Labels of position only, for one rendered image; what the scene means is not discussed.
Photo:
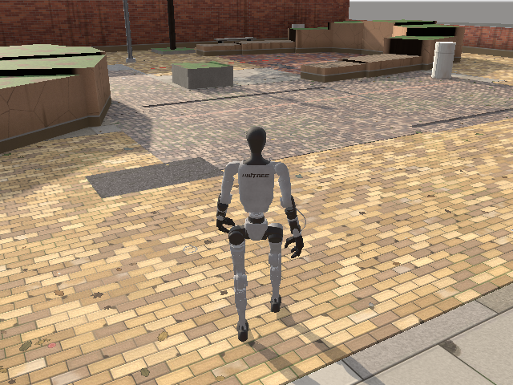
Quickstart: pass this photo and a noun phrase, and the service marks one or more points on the left robot shin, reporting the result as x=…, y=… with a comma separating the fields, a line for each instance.
x=241, y=303

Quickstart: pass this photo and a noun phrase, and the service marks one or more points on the left robot upper arm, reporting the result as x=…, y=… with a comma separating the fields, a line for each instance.
x=227, y=182

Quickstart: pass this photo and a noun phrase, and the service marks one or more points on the left robot hand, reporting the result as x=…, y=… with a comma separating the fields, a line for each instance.
x=226, y=221

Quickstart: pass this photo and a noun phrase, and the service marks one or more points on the right robot hand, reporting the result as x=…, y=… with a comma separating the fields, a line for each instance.
x=298, y=247

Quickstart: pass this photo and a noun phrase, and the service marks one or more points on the robot left forearm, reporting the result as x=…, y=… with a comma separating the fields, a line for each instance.
x=221, y=210

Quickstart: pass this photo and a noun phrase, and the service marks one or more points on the right robot upper arm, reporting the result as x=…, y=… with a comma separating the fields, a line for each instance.
x=284, y=182

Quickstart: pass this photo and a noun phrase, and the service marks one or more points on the right robot thigh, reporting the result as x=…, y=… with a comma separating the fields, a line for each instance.
x=275, y=236

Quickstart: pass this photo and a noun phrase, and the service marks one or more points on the robot right forearm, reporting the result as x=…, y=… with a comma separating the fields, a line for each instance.
x=293, y=221

